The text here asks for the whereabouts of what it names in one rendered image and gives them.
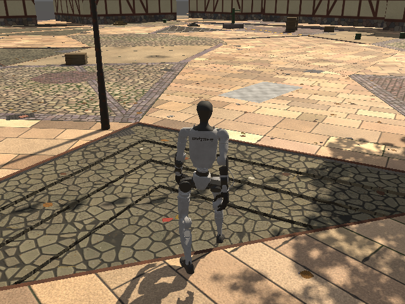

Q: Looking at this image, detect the right robot upper arm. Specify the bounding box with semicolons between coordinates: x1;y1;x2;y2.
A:
217;129;229;165

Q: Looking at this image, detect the right robot foot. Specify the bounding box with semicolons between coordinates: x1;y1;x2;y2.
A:
216;234;225;243

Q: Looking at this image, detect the robot left forearm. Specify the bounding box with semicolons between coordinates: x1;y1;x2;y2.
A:
174;152;184;176

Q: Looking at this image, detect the robot left hand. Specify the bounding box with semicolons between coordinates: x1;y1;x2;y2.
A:
175;173;189;185

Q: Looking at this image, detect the humanoid robot torso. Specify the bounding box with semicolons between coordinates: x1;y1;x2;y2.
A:
189;125;219;190

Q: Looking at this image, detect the robot right hand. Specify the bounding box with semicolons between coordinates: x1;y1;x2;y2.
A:
213;192;229;211

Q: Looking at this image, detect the robot right forearm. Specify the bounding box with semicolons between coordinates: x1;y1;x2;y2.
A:
219;157;229;193

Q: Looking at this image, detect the left robot upper arm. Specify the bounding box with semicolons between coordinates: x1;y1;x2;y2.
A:
176;127;191;162

